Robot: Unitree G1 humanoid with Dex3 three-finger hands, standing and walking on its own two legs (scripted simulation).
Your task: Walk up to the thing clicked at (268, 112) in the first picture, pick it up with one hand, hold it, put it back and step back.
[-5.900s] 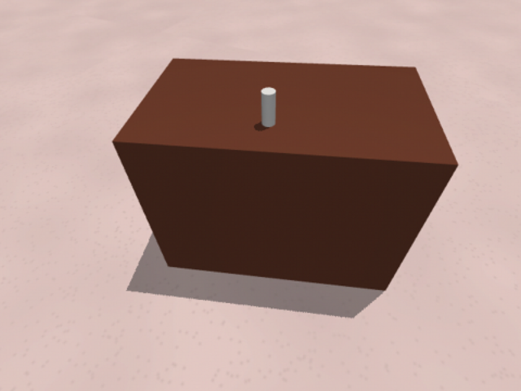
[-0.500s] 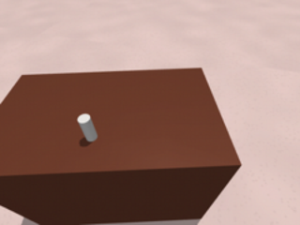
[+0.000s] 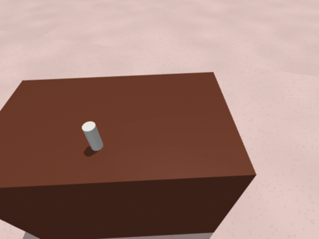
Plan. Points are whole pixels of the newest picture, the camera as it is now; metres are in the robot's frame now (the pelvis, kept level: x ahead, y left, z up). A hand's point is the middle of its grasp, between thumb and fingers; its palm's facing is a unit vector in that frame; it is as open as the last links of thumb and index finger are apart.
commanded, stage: rise first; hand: left
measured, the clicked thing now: (93, 136) +0.46 +0.24 -0.03
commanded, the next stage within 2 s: go down in 1.68 s
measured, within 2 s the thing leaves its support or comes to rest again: neither
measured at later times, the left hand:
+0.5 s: hand out of the picture +0.17 +0.27 -0.08, palm faces +0.24 -0.91 -0.35, open 15.8 cm
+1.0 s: hand (45, 224) +0.18 +0.28 +0.01, palm faces +0.32 -0.87 -0.38, open 17.5 cm
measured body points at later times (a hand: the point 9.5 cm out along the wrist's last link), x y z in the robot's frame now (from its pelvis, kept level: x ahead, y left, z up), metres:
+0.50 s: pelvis +0.00 +0.01 -0.01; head +0.01 +0.00 +0.44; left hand +0.16 +0.31 -0.06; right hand +0.15 -0.26 -0.10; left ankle +0.00 +0.13 -0.75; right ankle -0.03 -0.12 -0.75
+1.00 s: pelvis +0.00 +0.00 -0.01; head +0.00 -0.01 +0.44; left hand +0.16 +0.32 +0.03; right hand +0.15 -0.26 -0.10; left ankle +0.00 +0.13 -0.75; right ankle -0.03 -0.12 -0.75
